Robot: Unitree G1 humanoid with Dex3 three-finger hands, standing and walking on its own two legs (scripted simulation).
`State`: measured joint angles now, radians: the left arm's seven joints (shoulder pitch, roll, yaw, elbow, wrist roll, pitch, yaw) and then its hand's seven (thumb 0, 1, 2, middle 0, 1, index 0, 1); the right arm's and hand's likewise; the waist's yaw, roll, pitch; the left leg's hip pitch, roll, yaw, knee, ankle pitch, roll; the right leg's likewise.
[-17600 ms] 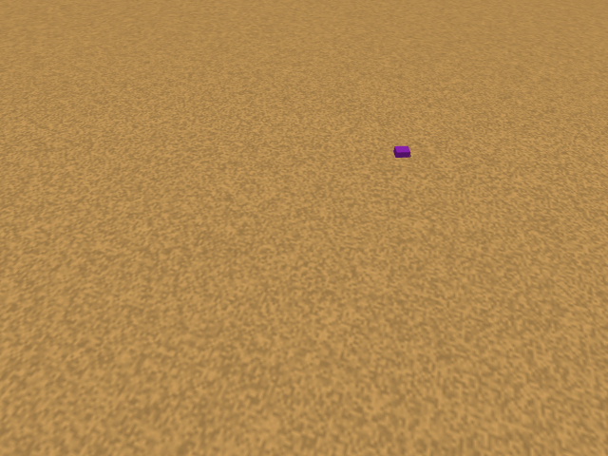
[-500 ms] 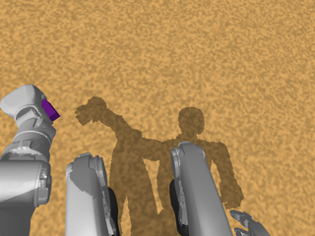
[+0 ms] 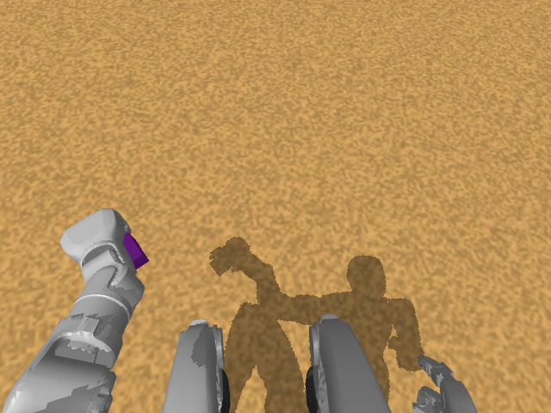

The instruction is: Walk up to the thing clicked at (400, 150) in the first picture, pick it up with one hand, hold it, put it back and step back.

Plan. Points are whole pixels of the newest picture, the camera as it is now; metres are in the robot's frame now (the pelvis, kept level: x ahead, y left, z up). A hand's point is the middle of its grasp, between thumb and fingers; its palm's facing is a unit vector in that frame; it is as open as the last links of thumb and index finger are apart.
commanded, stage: lift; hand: left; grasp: from above
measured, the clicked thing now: (119, 258) +0.38 +0.26 -0.13
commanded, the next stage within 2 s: hold in 0.64 s
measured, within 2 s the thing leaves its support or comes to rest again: neither
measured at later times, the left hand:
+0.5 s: hand (78, 212) +0.38 +0.25 +0.05, palm faces -0.36 -0.28 -0.89, open 8.4 cm
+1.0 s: hand (63, 187) +0.38 +0.23 +0.11, palm faces -0.34 -0.26 -0.90, open 8.3 cm
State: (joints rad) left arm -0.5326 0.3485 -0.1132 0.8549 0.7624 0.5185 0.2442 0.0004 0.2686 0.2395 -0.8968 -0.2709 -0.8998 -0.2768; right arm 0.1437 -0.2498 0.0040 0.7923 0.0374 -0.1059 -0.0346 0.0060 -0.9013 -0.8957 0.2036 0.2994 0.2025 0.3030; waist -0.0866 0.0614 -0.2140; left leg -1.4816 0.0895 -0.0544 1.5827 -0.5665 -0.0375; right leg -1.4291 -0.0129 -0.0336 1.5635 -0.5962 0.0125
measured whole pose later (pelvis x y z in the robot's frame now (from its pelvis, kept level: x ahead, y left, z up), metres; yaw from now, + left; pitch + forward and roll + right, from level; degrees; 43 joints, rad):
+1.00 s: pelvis +0.07 +0.00 +0.18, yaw +2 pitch +7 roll +0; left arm -0.45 0.22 -0.21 0.93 0.77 0.51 0.23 0.00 0.28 0.31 -0.81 -0.37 -0.82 -0.37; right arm 0.24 -0.26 -0.01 0.80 0.04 -0.09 -0.01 0.01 -0.89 -0.89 0.20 0.30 0.20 0.30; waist -0.03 0.04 -0.09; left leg -0.48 0.05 0.03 0.67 -0.31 -0.03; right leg -0.46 -0.04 -0.01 0.69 -0.36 0.02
